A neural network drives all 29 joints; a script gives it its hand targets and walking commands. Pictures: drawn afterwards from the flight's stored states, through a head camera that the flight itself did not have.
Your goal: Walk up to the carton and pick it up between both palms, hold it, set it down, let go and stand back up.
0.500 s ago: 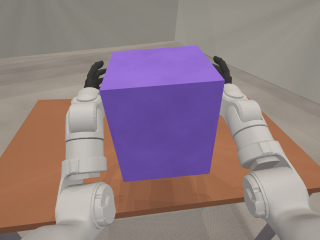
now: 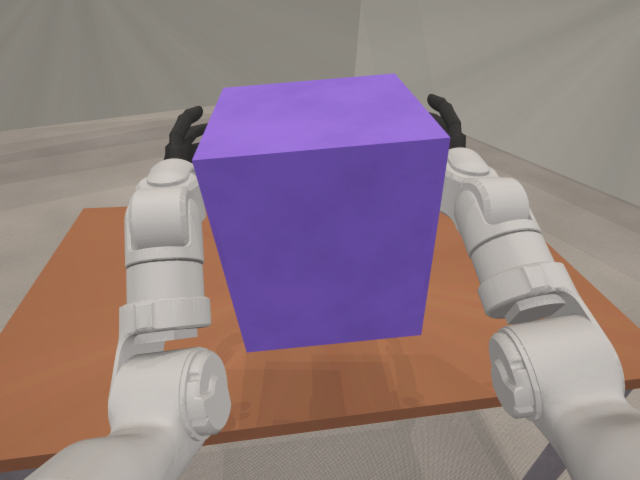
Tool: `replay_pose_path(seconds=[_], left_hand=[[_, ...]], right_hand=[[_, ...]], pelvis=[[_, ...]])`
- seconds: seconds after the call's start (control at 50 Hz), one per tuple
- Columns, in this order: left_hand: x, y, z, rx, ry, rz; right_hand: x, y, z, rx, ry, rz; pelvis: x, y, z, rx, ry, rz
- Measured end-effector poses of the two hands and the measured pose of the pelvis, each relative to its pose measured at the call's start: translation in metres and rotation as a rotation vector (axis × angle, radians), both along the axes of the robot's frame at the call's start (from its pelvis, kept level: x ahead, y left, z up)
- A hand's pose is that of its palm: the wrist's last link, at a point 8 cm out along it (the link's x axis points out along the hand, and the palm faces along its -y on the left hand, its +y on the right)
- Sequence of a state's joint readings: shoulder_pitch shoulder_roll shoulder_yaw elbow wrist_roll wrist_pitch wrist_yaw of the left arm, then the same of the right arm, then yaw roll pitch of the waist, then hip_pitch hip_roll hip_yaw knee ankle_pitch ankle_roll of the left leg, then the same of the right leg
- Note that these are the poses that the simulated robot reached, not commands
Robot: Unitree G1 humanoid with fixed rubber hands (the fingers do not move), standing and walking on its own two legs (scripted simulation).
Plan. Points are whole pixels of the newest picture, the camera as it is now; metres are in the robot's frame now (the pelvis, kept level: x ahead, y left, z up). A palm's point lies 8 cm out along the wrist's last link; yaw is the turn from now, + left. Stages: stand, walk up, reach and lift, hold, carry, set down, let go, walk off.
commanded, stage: hold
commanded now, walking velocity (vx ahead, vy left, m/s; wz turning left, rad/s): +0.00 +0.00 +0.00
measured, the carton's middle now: (321, 210) +0.35 +0.00 +0.23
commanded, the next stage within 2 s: set down in 1.12 s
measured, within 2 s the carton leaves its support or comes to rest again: neither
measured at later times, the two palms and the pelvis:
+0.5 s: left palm (182, 171) +0.36 +0.16 +0.28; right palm (446, 157) +0.36 -0.14 +0.30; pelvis +0.00 +0.00 +0.00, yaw +0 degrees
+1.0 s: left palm (185, 174) +0.36 +0.16 +0.27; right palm (446, 158) +0.37 -0.14 +0.29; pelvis +0.00 +0.00 +0.00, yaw +0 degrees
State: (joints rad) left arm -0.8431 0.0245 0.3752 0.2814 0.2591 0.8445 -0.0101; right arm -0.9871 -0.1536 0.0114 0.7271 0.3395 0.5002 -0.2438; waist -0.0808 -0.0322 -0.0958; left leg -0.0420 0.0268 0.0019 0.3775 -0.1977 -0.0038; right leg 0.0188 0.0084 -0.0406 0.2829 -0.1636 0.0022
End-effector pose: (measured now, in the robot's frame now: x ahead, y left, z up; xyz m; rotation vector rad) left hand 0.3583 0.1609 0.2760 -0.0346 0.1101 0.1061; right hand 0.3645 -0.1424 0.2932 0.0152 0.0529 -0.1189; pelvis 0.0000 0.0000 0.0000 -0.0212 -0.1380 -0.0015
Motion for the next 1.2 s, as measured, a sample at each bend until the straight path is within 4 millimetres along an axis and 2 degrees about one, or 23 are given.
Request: replay_pose_path(seconds=[0.2, 0.54, 1.2], left_hand=[[-0.0026, 0.0025, -0.0046, -0.013, 0.015, -0.003], [0.0011, 0.0011, 0.0011, 0.008, 0.016, -0.011], [0.0021, -0.0025, -0.0023, -0.011, -0.003, -0.013]], right_hand=[[-0.0026, 0.0024, -0.0007, -0.005, 0.019, -0.001], [-0.0006, 0.0009, 0.0040, 0.009, 0.022, -0.007], [0.0003, -0.0016, 0.0020, -0.001, 0.012, -0.006]], pelvis=[[-0.0009, -0.0022, -0.0002, 0.000, 0.001, 0.005], [-0.0041, 0.0003, -0.0001, -0.001, 0.022, 0.002], [0.0027, -0.0010, 0.0000, 0.000, 0.009, 0.004]])
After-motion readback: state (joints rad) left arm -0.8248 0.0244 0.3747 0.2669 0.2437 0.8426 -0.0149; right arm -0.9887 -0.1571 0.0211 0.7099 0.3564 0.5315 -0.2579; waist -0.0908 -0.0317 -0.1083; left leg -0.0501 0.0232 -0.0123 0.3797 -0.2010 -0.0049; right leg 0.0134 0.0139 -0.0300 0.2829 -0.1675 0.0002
